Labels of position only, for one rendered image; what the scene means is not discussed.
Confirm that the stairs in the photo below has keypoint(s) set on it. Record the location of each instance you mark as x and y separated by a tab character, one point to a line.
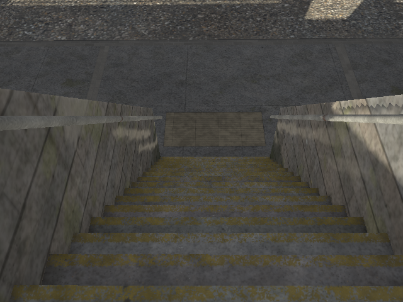
222	229

